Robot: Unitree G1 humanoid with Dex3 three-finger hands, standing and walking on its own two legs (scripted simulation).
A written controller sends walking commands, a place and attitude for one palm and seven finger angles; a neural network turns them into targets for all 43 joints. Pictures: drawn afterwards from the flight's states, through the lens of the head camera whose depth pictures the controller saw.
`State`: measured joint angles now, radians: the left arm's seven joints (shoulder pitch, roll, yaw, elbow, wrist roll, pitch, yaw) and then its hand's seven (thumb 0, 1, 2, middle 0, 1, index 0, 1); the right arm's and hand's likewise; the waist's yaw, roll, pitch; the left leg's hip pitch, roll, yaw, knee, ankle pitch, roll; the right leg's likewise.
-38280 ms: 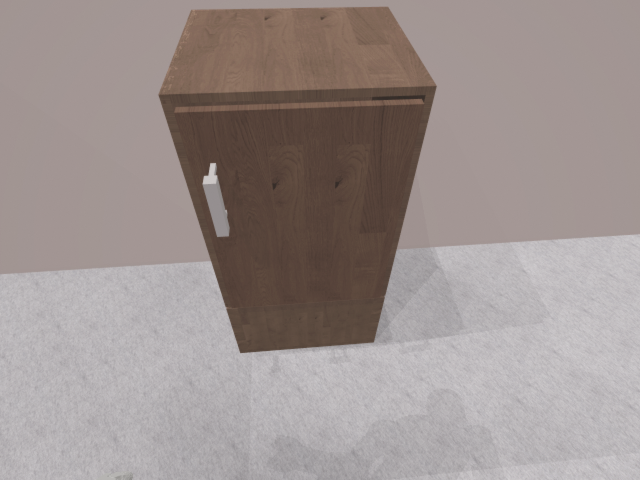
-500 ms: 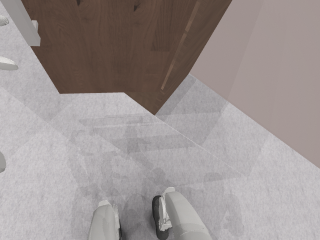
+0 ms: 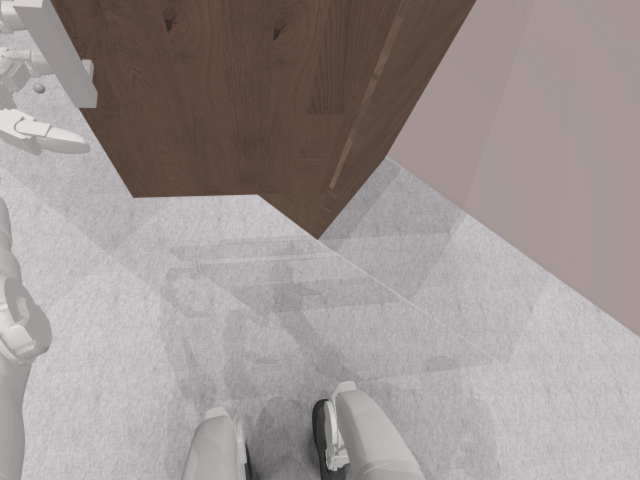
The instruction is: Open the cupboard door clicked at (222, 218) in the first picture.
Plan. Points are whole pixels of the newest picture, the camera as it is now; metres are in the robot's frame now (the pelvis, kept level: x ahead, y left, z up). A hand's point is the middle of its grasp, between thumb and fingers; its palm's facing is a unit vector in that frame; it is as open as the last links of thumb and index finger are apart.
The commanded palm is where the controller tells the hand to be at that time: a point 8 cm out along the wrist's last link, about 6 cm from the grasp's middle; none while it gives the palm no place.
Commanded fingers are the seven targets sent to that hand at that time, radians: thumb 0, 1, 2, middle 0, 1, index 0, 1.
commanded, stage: slide the fingers in behind the handle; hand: left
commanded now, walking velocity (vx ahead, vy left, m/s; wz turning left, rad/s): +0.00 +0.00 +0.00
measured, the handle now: (64, 41) +0.61 +0.23 +0.06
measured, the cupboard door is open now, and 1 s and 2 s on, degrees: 43 44 50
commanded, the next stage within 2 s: close the thumb around the handle in 0.76 s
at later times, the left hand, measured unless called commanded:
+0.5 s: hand (47, 95) +0.53 +0.23 +0.07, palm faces +0.02 -1.00 -0.01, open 14.3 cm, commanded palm +0.52 +0.24 +0.06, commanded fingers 0.00 -0.50 0.30 -0.30 -1.20 -0.30 -1.20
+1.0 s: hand (70, 85) +0.54 +0.21 +0.07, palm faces +0.00 -1.00 -0.03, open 13.5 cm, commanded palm +0.53 +0.24 +0.06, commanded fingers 0.00 -0.05 0.49 -0.33 -1.25 -0.33 -1.25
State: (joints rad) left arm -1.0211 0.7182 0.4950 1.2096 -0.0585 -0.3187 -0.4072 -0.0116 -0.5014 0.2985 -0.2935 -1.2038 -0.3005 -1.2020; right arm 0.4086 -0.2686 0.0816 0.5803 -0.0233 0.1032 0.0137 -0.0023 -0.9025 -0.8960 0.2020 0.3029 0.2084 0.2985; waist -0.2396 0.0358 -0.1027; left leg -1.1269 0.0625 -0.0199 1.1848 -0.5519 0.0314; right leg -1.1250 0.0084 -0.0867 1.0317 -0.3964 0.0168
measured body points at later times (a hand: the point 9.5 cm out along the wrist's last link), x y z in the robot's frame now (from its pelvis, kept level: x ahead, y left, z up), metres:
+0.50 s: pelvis +0.01 -0.01 +0.01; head +0.17 +0.03 +0.42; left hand +0.52 +0.28 +0.07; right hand +0.00 -0.27 -0.09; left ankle -0.01 +0.09 -0.64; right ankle +0.04 -0.14 -0.64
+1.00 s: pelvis +0.00 -0.01 +0.00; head +0.18 +0.02 +0.42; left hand +0.54 +0.26 +0.07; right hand -0.01 -0.26 -0.10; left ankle -0.01 +0.09 -0.64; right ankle +0.04 -0.14 -0.64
